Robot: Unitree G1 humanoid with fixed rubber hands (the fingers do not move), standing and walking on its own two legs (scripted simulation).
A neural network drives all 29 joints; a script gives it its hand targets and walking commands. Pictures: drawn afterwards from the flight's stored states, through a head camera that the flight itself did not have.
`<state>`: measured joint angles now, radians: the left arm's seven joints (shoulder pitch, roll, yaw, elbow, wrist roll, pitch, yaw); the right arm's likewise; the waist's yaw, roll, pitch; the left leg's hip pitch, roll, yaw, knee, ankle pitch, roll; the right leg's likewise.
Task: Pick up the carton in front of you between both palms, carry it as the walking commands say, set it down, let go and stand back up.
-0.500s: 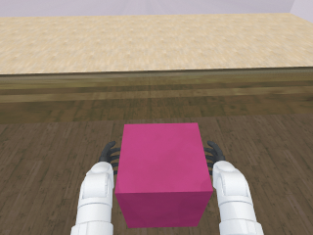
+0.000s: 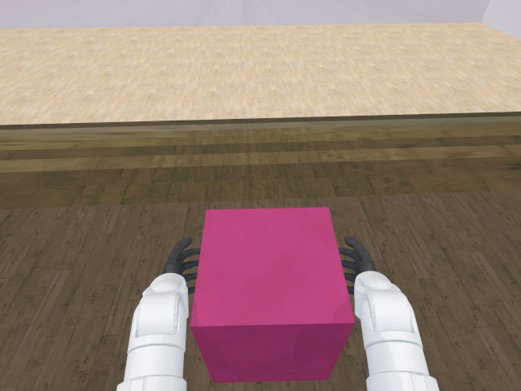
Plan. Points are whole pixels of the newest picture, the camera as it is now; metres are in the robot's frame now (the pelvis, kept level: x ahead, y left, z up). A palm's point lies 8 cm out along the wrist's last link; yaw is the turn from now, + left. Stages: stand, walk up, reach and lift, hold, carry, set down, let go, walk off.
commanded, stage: hold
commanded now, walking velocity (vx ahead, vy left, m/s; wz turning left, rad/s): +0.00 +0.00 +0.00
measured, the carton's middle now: (269, 297) +0.30 +0.00 -0.03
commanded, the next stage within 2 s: carry in 0.44 s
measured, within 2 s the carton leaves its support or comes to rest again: neither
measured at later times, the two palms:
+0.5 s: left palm (173, 285) +0.28 +0.15 +0.05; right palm (365, 283) +0.28 -0.15 +0.05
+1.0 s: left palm (182, 219) +0.39 +0.15 +0.08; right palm (353, 217) +0.39 -0.15 +0.08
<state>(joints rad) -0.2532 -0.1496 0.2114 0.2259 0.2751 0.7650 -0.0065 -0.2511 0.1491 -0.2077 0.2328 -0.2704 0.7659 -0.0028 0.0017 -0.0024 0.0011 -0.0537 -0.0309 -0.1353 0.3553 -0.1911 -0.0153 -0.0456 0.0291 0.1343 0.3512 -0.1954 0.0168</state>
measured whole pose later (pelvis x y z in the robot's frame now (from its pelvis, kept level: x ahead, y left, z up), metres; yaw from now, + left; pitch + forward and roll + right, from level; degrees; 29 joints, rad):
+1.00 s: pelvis +0.14 +0.00 -0.01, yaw +1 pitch +6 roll +0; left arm -0.06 -0.13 0.04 -0.37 0.08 1.18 0.11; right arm -0.04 0.13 -0.10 -0.41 -0.06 1.20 -0.12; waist -0.01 -0.02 -0.18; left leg -0.41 0.04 0.09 0.86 -0.50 0.00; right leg -0.24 -0.03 -0.17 0.44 -0.30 -0.03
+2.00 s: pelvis +0.77 +0.02 -0.01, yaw +1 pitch +4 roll +1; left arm 0.02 -0.13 0.03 -0.53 0.06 1.17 0.11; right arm 0.04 0.13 -0.04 -0.55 -0.08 1.17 -0.12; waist 0.02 -0.01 -0.09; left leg -0.58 0.09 0.17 0.59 -0.11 0.01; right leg 0.00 -0.04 -0.22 0.27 -0.34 -0.01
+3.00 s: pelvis +1.43 +0.03 -0.07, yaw -2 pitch +4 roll -2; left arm -0.53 -0.08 0.19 -0.13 -0.01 1.09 0.15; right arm -0.44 0.10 -0.24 -0.25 -0.07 1.12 -0.14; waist 0.13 0.03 -0.01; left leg -0.57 0.01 0.09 0.48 0.28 0.06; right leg -0.18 0.07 -0.11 0.82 -0.70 -0.07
